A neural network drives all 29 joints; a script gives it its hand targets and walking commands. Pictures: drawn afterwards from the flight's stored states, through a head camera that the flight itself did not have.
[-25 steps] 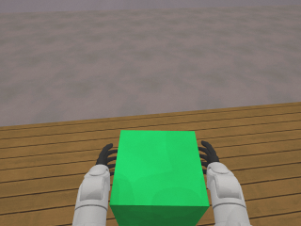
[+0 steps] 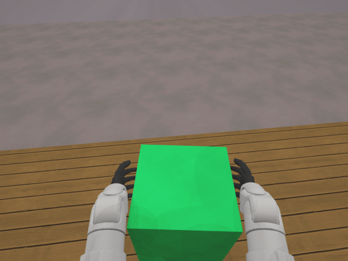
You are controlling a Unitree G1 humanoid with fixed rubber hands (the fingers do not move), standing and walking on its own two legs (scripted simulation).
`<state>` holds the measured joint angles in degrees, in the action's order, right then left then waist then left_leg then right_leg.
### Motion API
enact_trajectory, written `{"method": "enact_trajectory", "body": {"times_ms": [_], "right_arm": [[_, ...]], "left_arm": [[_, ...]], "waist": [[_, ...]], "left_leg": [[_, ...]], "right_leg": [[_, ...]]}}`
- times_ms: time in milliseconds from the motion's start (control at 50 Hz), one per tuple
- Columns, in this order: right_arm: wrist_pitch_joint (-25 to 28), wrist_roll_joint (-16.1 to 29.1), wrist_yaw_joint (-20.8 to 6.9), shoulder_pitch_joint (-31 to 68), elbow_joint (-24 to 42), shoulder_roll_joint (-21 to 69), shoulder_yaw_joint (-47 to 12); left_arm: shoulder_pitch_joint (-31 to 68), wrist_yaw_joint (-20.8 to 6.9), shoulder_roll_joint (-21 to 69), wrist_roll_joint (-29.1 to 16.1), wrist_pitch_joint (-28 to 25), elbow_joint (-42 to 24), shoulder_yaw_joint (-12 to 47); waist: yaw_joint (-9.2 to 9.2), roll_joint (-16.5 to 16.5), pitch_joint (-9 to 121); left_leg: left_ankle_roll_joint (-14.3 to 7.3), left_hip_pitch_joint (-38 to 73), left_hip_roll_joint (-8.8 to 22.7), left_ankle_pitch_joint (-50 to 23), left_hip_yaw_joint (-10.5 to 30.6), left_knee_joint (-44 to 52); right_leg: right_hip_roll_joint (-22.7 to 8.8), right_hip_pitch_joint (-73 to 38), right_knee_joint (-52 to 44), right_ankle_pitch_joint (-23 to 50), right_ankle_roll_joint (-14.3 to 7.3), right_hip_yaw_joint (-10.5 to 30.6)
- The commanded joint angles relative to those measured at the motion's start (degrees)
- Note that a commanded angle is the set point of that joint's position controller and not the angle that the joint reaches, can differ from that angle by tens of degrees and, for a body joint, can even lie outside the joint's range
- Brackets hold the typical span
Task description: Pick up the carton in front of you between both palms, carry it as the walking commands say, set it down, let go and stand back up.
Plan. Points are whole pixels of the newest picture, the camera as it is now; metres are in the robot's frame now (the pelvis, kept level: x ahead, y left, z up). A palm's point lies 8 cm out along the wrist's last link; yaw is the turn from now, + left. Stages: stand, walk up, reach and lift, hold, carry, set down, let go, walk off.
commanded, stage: hold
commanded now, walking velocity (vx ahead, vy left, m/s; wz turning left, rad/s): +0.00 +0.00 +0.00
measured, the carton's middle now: (181, 207) +0.28 +0.00 -0.02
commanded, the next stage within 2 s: carry in 0.16 s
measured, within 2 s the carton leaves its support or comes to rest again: neither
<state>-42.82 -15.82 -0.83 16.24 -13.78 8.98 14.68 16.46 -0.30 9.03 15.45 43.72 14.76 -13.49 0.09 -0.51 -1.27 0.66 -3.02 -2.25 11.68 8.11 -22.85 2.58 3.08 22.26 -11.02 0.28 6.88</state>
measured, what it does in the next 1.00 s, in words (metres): walks ahead: left foot, then right foot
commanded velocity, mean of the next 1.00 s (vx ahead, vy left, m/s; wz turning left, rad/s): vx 0.44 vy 0.00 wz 0.00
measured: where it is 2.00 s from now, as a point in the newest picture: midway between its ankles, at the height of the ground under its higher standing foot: (176, 173)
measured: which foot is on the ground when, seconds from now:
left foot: down 0.00-0.56, up 0.58-0.66, down 0.68-1.00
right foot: down 0.00-0.70, up 0.72-0.96, down 0.98-1.00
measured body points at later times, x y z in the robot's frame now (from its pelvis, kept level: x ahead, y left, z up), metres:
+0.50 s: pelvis +0.07 +0.02 -0.01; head +0.04 +0.02 +0.44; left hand +0.37 +0.17 +0.07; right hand +0.37 -0.13 +0.07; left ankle +0.02 +0.14 -0.74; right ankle +0.05 -0.10 -0.74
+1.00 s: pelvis +0.35 +0.01 -0.03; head +0.36 +0.02 +0.42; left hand +0.63 +0.17 +0.05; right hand +0.64 -0.14 +0.06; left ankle +0.13 +0.10 -0.73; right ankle +0.45 -0.05 -0.75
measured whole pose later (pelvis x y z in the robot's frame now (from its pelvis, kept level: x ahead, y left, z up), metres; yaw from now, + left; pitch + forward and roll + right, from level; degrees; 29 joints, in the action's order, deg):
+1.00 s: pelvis +0.35 +0.01 -0.03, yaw +2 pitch +4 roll -2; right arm -68.7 -5.4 5.2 9.2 22.7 7.7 7.4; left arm 9.5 5.7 7.7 5.6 68.8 -21.0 -5.1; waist 0.6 -1.9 4.3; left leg 0.2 1.8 4.5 29.8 -9.6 -30.9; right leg -0.1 28.1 32.2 -10.1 -3.3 -15.8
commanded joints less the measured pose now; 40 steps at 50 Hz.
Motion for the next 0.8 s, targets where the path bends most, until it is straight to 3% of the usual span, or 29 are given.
{"method": "enact_trajectory", "body": {"times_ms": [0,60,80,100,120,140,180,260,300,320,340,360,380,400,420,460,480,500,520,540,560,600,640,660,680,700,720,740,780], "right_arm": [[1.42,14.79,-13.44,31.74,-0.53,54.13,-32.06],[1.38,12.16,-13.43,29.56,-3.6,49.56,-29.01],[0.8,14.09,-13.21,29.34,-2.75,53.39,-30.41],[0.53,15.05,-13.73,28.4,-1.53,53.79,-32.57],[0.25,16.08,-13.53,27.17,-0.42,54.65,-33.96],[0.63,16.77,-13.39,30.48,6.93,52.86,-35.69],[-1.02,15.41,-12.82,27.66,4.19,48.81,-33.3],[-3.82,18.03,-11.5,26.15,10.9,49.6,-39.74],[-6.08,23.4,-10.35,30.47,17.14,51.13,-43.28],[-8.28,24.09,-10.06,29.81,19.06,48.15,-44.22],[-10.4,24.16,-9.06,31.15,19.52,48.12,-45.92],[-11.62,24.32,-8.93,26.1,18.7,45.83,-42.98],[-13.47,25.1,-8.5,25.51,17.33,46.66,-44.95],[-15.06,24.54,-8.02,23.26,19.88,43.41,-44.0],[-16.37,25.2,-7.42,23.65,22.71,42.63,-44.84],[-18.89,28.51,-7.16,25.71,26.95,46.36,-45.79],[-20.26,28.16,-7.21,22.18,29.14,45.28,-46.05],[-21.7,28.13,-7.13,19.18,29.27,45.01,-45.55],[-22.78,29.4,-7.14,20.43,33.51,45.23,-46.85],[-24.19,30.31,-7.39,21.57,31.38,46.27,-48.69],[-24.7,32.6,-7.97,25.64,35.81,46.2,-49.23],[-26.16,33.09,-8.6,20.27,31.91,45.95,-48.98],[-26.37,34.78,-9.26,20.1,33.36,49.39,-49.81],[-26.49,34.89,-9.3,18.8,35.42,48.38,-49.58],[-26.93,33.86,-8.96,18.71,34.59,48.11,-48.28],[-26.96,32.47,-8.52,17.33,33.17,47.7,-45.58],[-27.56,31.2,-8.28,14.49,33.09,48.18,-45.27],[-27.91,32.46,-7.96,17.01,32.57,50.17,-46.95],[-27.22,32.5,-7.68,18.56,37.55,48.81,-47.83]], "left_arm": [[33.3,-13.88,52.55,-15.09,-3.49,-4.16,31.9],[34.36,-13.69,53.13,-14.08,-2.68,1.36,29.6],[33.09,-13.99,50.71,-13.25,-2.53,0.96,30.15],[30.81,-13.48,52.39,-13.89,-2.55,-0.81,29.68],[32.54,-13.13,52.5,-15.85,-2.94,-4.87,33.48],[30.55,-12.76,55.65,-18.14,-1.51,-5.65,35.49],[27.51,-12.51,52.96,-16.04,0.23,-2.12,32.77],[28.47,-10.71,51.54,-18.8,2.79,-13.01,37.14],[26.82,-9.35,51.22,-21.29,5.1,-18.62,41.84],[29.81,-8.8,48.71,-22.96,7.09,-20.89,43.16],[29.65,-8.63,47.73,-22.87,8.8,-21.63,43.28],[29.9,-8.22,45.45,-24.24,10.75,-23.53,44.14],[30.5,-7.83,43.33,-24.07,12.45,-24.76,44.45],[28.67,-8.01,45.09,-26.48,14.27,-24.19,45.6],[27.75,-8.13,44.32,-28.07,15.66,-25.87,47.18],[29.02,-8.3,46.55,-30.93,17.45,-31.17,48.47],[29.52,-7.94,47.63,-32.91,18.95,-30.54,48.78],[25.64,-7.99,46.69,-32.36,20.15,-31.97,48.17],[22.89,-7.98,46.69,-32.27,20.95,-32.61,47.44],[21.12,-8.24,48.1,-31.68,21.92,-29.36,45.57],[21.72,-7.51,47.21,-29.72,22.66,-31.78,45.19],[21.73,-7.02,48.1,-30.78,24.07,-33.11,47.96],[19.3,-6.87,48.6,-29.38,24.86,-34.72,47.01],[19.73,-7.11,49.26,-29.96,25.31,-37.65,47.75],[17.21,-7.45,47.93,-29.48,26.22,-35.22,46.83],[26.69,-8.16,48.64,-34.17,26.33,-42.81,50.35],[24.84,-8.4,47.89,-34.56,26.62,-39.95,49.89],[24.03,-8.39,47.89,-34.02,26.23,-38.87,49.21],[22.56,-8.32,49.12,-34.35,25.64,-39.86,50.36]], "waist": [[-0.95,1.72,9.59],[2.35,-2.04,8.1],[0.46,1.53,8.06],[-2.02,-0.89,12.64],[-0.54,2.2,12.45],[-0.49,3.97,13.42],[-0.48,2.02,9.91],[-0.35,6.43,15.63],[-0.28,10.01,17.33],[-0.1,5.28,15.54],[0.6,0.29,15.08],[0.73,-12.75,14.07],[0.85,-11.53,11.96],[0.8,-11.72,10.24],[0.64,-8.15,13.38],[0.55,-10.67,19.16],[0.56,-6.9,20.53],[-0.13,0.07,22.93],[-0.99,9.27,23.94],[-1.46,19.2,20.32],[-1.24,15.6,13.59],[-0.45,9.23,16.09],[-0.07,7.66,22.07],[0.75,-1.83,21.91],[1.17,-19.58,19.61],[1.8,-19.1,10.52],[1.95,-11.99,12.77],[2.0,-6.52,15.1],[1.53,-3.41,17.77]], "left_leg": [[-0.19,-0.93,-3.54,-1.37,-5.2,3.63],[1.41,-2.38,-2.81,1.51,-4.95,5.37],[0.3,-3.8,-2.51,0.15,-4.97,5.27],[0.36,-1.47,-2.83,-3.11,-4.55,5.19],[0.03,0.16,-2.74,-4.86,-4.76,3.49],[-0.39,-6.72,5.73,1.31,-2.32,-1.62],[-0.88,-12.41,3.85,25.01,-1.15,0.61],[-0.1,-13.21,2.42,9.78,-8.51,-8.6],[-1.15,-12.82,1.26,14.3,-10.57,-7.62],[-1.67,-12.05,3.22,17.54,-8.11,-3.44],[-3.12,-7.27,7.64,22.92,-0.43,4.02],[-4.88,-3.66,13.52,26.07,6.92,8.82],[-8.09,-2.05,18.23,22.61,14.58,11.42],[-10.64,1.44,21.77,14.86,18.08,9.83],[-10.19,1.08,18.34,3.71,10.79,6.3],[-7.38,0.98,14.33,1.43,0.54,2.24],[-5.81,-5.16,11.81,-1.4,-4.47,-3.5],[-3.57,-14.42,9.2,4.13,-8.72,-7.23],[-1.69,-24.43,4.61,10.9,-14.64,-17.91],[-1.05,-36.38,3.21,16.05,-15.52,-19.85],[-1.33,-40.33,3.91,15.6,-15.37,-14.38],[0.52,-36.65,2.44,12.0,-17.61,-8.29],[-0.36,-11.57,3.25,3.05,-18.13,0.58],[-3.03,3.55,9.01,4.7,-7.2,7.37],[-5.97,13.97,22.77,-5.05,13.89,10.89],[-10.87,18.02,24.56,-21.31,15.67,7.61],[-12.27,22.98,23.1,-35.6,10.43,4.72],[-11.05,25.45,22.22,-39.11,6.67,3.07],[-8.28,24.18,20.62,-37.81,1.0,3.45]], "right_leg": [[3.05,-0.5,-4.09,0.77,1.17,-5.03],[2.69,-1.83,-4.56,0.61,0.12,-4.42],[2.65,-2.18,-3.97,2.24,1.13,-4.72],[2.32,-5.94,-3.2,5.36,0.93,-4.39],[2.77,-4.09,-2.8,6.08,1.15,-4.53],[-7.89,2.79,-0.69,-1.82,-0.74,0.25],[-9.02,11.23,-4.59,-30.75,-2.4,5.22],[-10.7,7.6,-4.78,-19.45,-3.43,4.56],[-11.21,10.5,-5.13,-26.89,-4.71,5.19],[-11.43,14.15,-2.24,-29.86,-4.17,4.33],[-6.55,21.58,6.18,-27.32,-1.54,-3.14],[-4.55,25.93,15.16,-22.18,-0.24,-8.02],[-1.6,29.56,17.13,-16.12,1.41,-13.31],[-4.73,33.75,16.91,-15.07,0.47,-11.26],[-4.44,26.99,10.78,-13.23,0.64,-12.18],[-2.74,18.79,2.61,-9.56,0.17,-15.57],[-3.66,8.22,0.92,-5.62,0.46,-15.94],[-5.97,-3.59,0.67,-4.22,-0.67,-12.41],[-16.44,-11.09,-4.06,-10.64,-4.85,2.0],[-22.9,-16.87,-4.85,-5.63,-9.28,11.21],[-25.53,-15.19,-3.23,7.97,-13.02,14.12],[-21.69,-17.72,5.04,22.94,-10.48,4.5],[-15.35,-0.12,8.25,10.92,-4.17,-7.06],[-11.08,14.23,19.82,9.25,-0.47,-14.44],[-5.61,32.15,30.42,-10.67,2.74,-19.71],[-5.2,44.3,33.53,-21.25,0.25,-13.16],[-5.67,48.85,36.3,-23.37,0.53,-14.71],[-5.99,49.95,38.09,-22.88,-0.08,-14.66],[-7.18,48.21,34.58,-15.36,-0.86,-14.18]]}}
